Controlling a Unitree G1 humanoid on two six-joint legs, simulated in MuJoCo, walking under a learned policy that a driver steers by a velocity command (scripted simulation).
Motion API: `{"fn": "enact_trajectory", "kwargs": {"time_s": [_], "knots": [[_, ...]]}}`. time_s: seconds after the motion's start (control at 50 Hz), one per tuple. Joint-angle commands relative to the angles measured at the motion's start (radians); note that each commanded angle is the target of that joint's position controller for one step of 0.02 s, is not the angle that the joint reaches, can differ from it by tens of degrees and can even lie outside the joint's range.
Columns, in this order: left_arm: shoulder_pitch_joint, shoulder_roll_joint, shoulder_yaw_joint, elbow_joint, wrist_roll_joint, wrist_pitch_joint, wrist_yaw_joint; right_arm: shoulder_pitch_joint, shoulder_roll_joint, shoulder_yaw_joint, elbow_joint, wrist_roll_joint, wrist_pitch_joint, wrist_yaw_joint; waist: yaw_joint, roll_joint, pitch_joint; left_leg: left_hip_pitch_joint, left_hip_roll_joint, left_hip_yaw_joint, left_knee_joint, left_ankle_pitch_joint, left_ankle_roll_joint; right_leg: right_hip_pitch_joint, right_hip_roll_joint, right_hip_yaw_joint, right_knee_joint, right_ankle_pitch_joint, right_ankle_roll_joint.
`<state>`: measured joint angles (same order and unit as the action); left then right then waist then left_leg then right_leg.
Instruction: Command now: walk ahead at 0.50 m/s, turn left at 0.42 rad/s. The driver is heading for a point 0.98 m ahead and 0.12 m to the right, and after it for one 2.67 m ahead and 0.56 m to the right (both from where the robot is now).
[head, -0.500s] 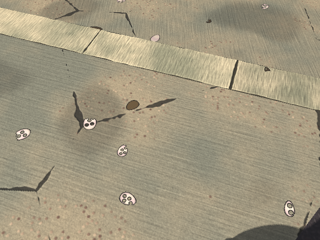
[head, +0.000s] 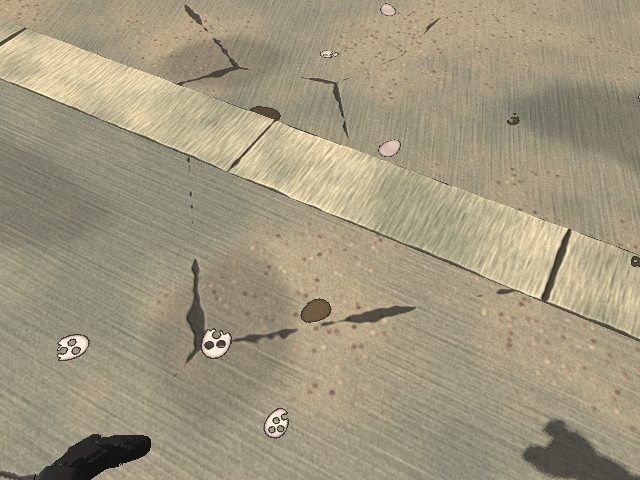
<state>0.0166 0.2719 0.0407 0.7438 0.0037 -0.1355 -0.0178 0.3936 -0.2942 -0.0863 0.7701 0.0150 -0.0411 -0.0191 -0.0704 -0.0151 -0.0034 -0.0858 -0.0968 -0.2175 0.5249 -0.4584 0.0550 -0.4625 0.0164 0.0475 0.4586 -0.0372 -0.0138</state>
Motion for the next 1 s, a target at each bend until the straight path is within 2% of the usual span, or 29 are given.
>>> {"fn": "enact_trajectory", "kwargs": {"time_s": [0.02,0.04,0.06,0.08,0.1,0.12,0.14,0.18,0.22,0.28,0.36,0.42,0.44,0.46,0.48,0.5,0.52,0.54,0.56,0.58,0.6,0.62,0.66,0.7,0.76,0.82,0.92,0.96,1.0], "knots": [[0.370,0.294,0.095,0.039,0.022,-0.004,0.005,0.117,0.025,0.025,-0.093,0.015,-0.024,0.004,0.112,-0.285,-0.327,-0.519,-0.015,0.054,0.583,-0.027,-0.018,0.797,-0.392,0.613,-0.090,-0.245,-0.269],[0.372,0.208,0.078,0.041,-0.010,0.000,-0.005,0.129,-0.062,0.016,-0.066,0.028,-0.028,0.000,0.133,-0.241,-0.281,-0.668,0.039,0.018,0.733,-0.122,-0.026,0.800,-0.422,0.761,-0.157,-0.465,-0.277],[0.323,0.142,0.060,0.025,-0.016,0.004,-0.005,0.016,-0.121,0.001,-0.074,0.025,-0.027,0.000,0.158,-0.129,-0.148,-0.711,0.073,0.014,0.775,-0.032,-0.026,0.686,-0.378,0.620,-0.170,-0.466,-0.232],[0.269,0.124,0.051,0.014,-0.005,0.011,-0.004,-0.062,-0.120,0.002,-0.092,0.010,-0.026,-0.002,0.146,-0.049,-0.081,-0.687,0.109,0.055,0.758,0.039,-0.027,0.567,-0.336,0.490,-0.177,-0.354,-0.205],[0.235,0.107,0.044,0.018,0.001,0.016,-0.005,-0.117,-0.108,0.002,-0.110,-0.005,-0.031,-0.001,0.131,-0.032,-0.020,-0.671,0.135,0.067,0.699,0.086,-0.027,0.465,-0.300,0.406,-0.198,-0.230,-0.203],[0.223,0.092,0.037,0.020,0.010,0.016,-0.003,-0.122,-0.094,0.001,-0.117,-0.007,-0.033,0.005,0.105,-0.053,-0.011,-0.625,0.164,0.077,0.652,0.116,-0.023,0.406,-0.269,0.340,-0.217,-0.148,-0.195],[0.223,0.086,0.034,0.027,0.009,0.015,-0.003,-0.111,-0.075,0.004,-0.117,-0.003,-0.032,0.010,0.091,-0.076,-0.012,-0.592,0.175,0.095,0.612,0.127,-0.024,0.376,-0.248,0.299,-0.236,-0.097,-0.195],[0.244,0.103,0.038,0.043,-0.004,0.012,-0.003,-0.115,-0.041,0.014,-0.123,-0.003,-0.029,0.014,0.084,-0.083,-0.013,-0.581,0.189,0.131,0.527,0.137,-0.033,0.353,-0.242,0.238,-0.268,-0.013,-0.215],[0.260,0.139,0.048,0.055,-0.012,0.013,0.002,-0.176,-0.022,0.026,-0.149,-0.011,-0.031,0.016,0.094,-0.067,0.000,-0.594,0.202,0.152,0.413,0.202,-0.046,0.345,-0.248,0.194,-0.298,0.045,-0.228],[0.283,0.160,0.051,0.070,-0.019,0.025,0.007,-0.263,-0.006,0.037,-0.169,-0.007,-0.039,0.024,0.121,-0.061,0.012,-0.550,0.193,0.181,0.228,0.366,-0.051,0.334,-0.217,0.104,-0.313,0.074,-0.201],[0.355,0.171,0.048,0.104,-0.030,0.041,0.006,-0.374,-0.013,0.037,-0.199,0.005,-0.045,0.038,0.160,-0.066,0.036,-0.488,0.158,0.211,0.079,0.464,-0.049,0.364,-0.221,0.066,-0.291,0.073,-0.178],[0.378,0.186,0.050,0.123,-0.034,0.056,0.009,-0.417,-0.033,0.031,-0.224,0.009,-0.050,0.050,0.151,-0.077,0.051,-0.473,0.143,0.214,0.015,0.397,-0.016,0.438,-0.264,0.082,-0.248,0.105,-0.158],[0.373,0.196,0.053,0.126,-0.034,0.062,0.011,-0.398,-0.046,0.026,-0.223,0.008,-0.052,0.053,0.130,-0.082,0.042,-0.431,0.133,0.222,-0.008,0.374,-0.002,0.453,-0.271,0.079,-0.217,0.159,-0.148],[0.355,0.204,0.054,0.125,-0.035,0.067,0.014,-0.336,-0.065,0.014,-0.207,0.003,-0.053,0.051,0.084,-0.080,0.009,-0.326,0.110,0.243,-0.046,0.377,0.018,0.451,-0.256,0.054,-0.143,0.287,-0.131],[0.355,0.191,0.048,0.123,-0.034,0.070,0.016,-0.212,-0.105,-0.008,-0.167,-0.004,-0.051,0.045,0.026,-0.060,-0.070,-0.139,0.090,0.259,-0.067,0.386,0.045,0.418,-0.211,0.011,0.006,0.406,-0.108],[0.339,0.152,0.030,0.099,-0.015,0.066,0.018,-0.036,-0.165,-0.031,-0.132,-0.014,-0.047,0.034,-0.051,-0.002,-0.199,0.137,0.214,0.130,-0.029,0.412,0.101,0.257,-0.165,-0.032,0.258,0.277,-0.070],[0.429,0.042,-0.007,0.068,-0.003,0.045,0.015,0.051,-0.272,-0.052,-0.118,-0.027,-0.038,0.029,-0.025,0.256,-0.325,0.478,0.467,-0.306,-0.087,0.309,0.255,-0.140,-0.008,-0.083,0.646,-0.239,0.002],[0.417,0.100,0.005,0.086,-0.022,0.026,0.008,0.075,-0.189,-0.033,-0.109,-0.015,-0.034,0.032,-0.047,0.248,-0.369,0.480,0.509,-0.494,-0.195,0.187,0.286,-0.273,-0.006,0.047,0.800,-0.532,-0.003],[0.343,0.163,0.025,0.064,-0.049,0.020,0.004,0.007,-0.145,-0.014,-0.112,-0.013,-0.037,0.033,-0.036,0.179,-0.205,0.351,0.477,-0.344,-0.212,0.184,0.238,-0.341,-0.058,0.059,0.840,-0.470,-0.014],[0.289,0.156,0.024,0.056,-0.051,0.023,0.005,-0.058,-0.111,-0.003,-0.118,-0.015,-0.039,0.034,-0.010,0.123,-0.127,0.219,0.427,-0.207,-0.234,0.232,0.203,-0.316,-0.101,0.039,0.803,-0.384,-0.016],[0.266,0.142,0.026,0.054,-0.037,0.032,0.008,-0.113,-0.080,0.006,-0.115,-0.018,-0.044,0.039,0.020,0.095,-0.058,0.100,0.386,-0.117,-0.275,0.285,0.183,-0.284,-0.127,0.032,0.743,-0.325,-0.009],[0.280,0.132,0.032,0.061,-0.030,0.047,0.010,-0.148,-0.060,0.011,-0.113,-0.023,-0.053,0.042,0.054,0.116,-0.033,0.017,0.358,-0.047,-0.313,0.327,0.164,-0.223,-0.151,0.043,0.702,-0.279,-0.004],[0.311,0.087,0.027,0.072,-0.032,0.075,0.013,-0.169,-0.063,0.004,-0.094,-0.026,-0.071,0.045,0.084,0.115,-0.013,-0.072,0.344,0.039,-0.370,0.397,0.164,-0.162,-0.151,0.047,0.679,-0.222,0.011],[0.282,0.076,0.029,0.058,-0.031,0.087,0.016,-0.162,-0.078,-0.003,-0.071,-0.033,-0.082,0.039,0.090,0.092,0.011,-0.081,0.346,0.112,-0.396,0.468,0.166,-0.201,-0.146,0.069,0.635,-0.148,0.023],[0.215,0.067,0.030,0.035,-0.026,0.085,0.008,-0.142,-0.090,-0.008,-0.042,-0.034,-0.082,0.025,0.076,0.072,0.029,-0.042,0.334,0.212,-0.406,0.525,0.146,-0.246,-0.133,0.082,0.486,0.012,0.027],[0.117,0.048,0.021,0.003,-0.021,0.079,-0.010,-0.126,-0.111,-0.013,-0.022,-0.027,-0.077,0.015,0.041,0.061,0.058,-0.027,0.323,0.298,-0.418,0.528,0.119,-0.214,-0.120,0.021,0.320,0.137,0.017],[-0.026,0.041,0.013,-0.081,-0.023,0.080,-0.038,-0.044,-0.140,-0.025,0.030,-0.008,-0.046,0.006,-0.010,0.049,0.102,0.148,0.377,0.352,-0.361,0.595,0.101,-0.273,-0.106,-0.044,0.186,0.056,-0.024],[-0.033,0.053,0.018,-0.108,-0.025,0.081,-0.050,-0.048,-0.156,-0.030,0.036,-0.002,-0.029,0.001,0.007,0.068,0.089,0.200,0.390,0.377,-0.285,0.778,0.082,-0.241,-0.078,-0.088,0.163,-0.043,-0.054],[0.048,0.090,0.040,-0.109,-0.025,0.086,-0.054,-0.068,-0.186,-0.038,0.028,0.000,-0.012,-0.009,0.065,0.111,0.008,0.214,0.383,0.408,-0.114,1.132,0.057,-0.084,-0.004,-0.154,0.171,-0.145,-0.094]]}}
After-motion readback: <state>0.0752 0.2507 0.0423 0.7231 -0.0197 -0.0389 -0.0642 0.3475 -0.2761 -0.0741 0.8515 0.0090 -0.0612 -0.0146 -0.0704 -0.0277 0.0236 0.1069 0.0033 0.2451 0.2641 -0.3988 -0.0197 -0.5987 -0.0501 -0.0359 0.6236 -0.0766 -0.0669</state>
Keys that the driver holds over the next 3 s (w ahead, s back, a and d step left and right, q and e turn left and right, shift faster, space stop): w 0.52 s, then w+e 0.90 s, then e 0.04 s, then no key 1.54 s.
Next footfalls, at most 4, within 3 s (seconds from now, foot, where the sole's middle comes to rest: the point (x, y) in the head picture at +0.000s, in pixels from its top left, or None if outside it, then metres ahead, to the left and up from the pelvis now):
0.50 left None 0.40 0.15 -0.76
1.04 right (352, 381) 0.69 -0.10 -0.76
1.50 left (289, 268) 1.01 0.03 -0.76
1.78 right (375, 306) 0.89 -0.18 -0.76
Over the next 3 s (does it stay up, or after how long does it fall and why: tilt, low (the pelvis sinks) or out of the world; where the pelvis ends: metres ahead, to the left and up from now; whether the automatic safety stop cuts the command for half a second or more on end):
stays up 0.94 -0.03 0.01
